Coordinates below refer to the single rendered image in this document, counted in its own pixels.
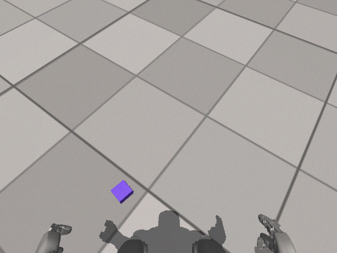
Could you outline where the left robot hand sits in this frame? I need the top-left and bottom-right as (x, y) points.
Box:
(35, 223), (72, 253)

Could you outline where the small box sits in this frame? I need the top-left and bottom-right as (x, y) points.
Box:
(111, 180), (133, 204)

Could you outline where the right robot hand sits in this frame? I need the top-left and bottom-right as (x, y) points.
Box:
(254, 214), (296, 253)

